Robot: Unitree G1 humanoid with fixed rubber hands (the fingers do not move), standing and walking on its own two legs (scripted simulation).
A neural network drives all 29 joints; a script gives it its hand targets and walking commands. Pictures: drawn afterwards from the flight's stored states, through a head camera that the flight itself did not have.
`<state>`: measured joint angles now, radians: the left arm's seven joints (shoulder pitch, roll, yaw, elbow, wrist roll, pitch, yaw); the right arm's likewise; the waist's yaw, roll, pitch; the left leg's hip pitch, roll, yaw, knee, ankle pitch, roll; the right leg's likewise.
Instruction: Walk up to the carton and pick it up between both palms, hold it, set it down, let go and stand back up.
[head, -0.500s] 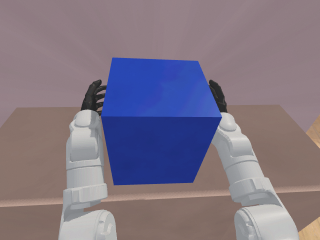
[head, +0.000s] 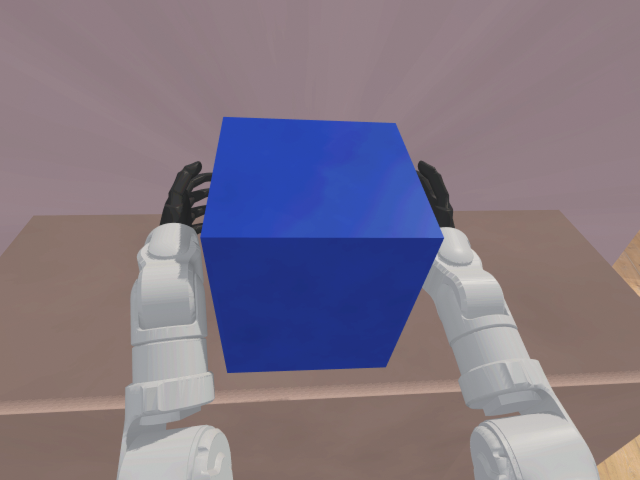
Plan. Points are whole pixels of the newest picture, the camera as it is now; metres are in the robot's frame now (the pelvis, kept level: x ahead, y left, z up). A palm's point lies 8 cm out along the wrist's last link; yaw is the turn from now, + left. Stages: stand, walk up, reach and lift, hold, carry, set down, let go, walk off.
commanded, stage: hold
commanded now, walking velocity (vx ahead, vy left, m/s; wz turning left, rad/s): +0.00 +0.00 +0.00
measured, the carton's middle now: (309, 250) +0.36 +0.01 +0.15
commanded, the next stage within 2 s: set down in 1.60 s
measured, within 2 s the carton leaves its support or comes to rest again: neither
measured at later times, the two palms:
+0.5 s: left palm (177, 228) +0.35 +0.16 +0.20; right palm (434, 224) +0.36 -0.14 +0.20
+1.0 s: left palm (178, 228) +0.35 +0.16 +0.20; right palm (434, 222) +0.36 -0.14 +0.19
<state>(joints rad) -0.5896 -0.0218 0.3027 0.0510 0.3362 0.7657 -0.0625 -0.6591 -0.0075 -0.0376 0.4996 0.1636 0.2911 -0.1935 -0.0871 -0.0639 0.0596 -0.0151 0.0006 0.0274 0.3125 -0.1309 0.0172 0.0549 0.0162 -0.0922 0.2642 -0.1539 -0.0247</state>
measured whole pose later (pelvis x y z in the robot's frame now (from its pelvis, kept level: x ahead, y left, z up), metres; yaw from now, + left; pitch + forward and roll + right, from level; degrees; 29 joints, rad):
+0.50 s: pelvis +0.00 +0.00 +0.00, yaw +0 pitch -10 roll -1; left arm -0.61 -0.02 0.32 0.09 0.34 0.77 -0.07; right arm -0.68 -0.01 -0.05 0.54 0.16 0.30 -0.19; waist -0.08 -0.07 0.04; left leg -0.01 0.00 0.03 0.31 -0.12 0.02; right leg 0.05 0.01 -0.09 0.27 -0.15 -0.02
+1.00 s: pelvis +0.00 +0.00 +0.00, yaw +0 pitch -10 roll -1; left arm -0.60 -0.02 0.31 0.08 0.34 0.76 -0.07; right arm -0.68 -0.01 -0.04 0.53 0.17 0.30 -0.19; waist -0.08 -0.07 0.04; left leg -0.02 0.00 0.03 0.31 -0.13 0.02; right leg 0.05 0.02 -0.09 0.27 -0.15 -0.02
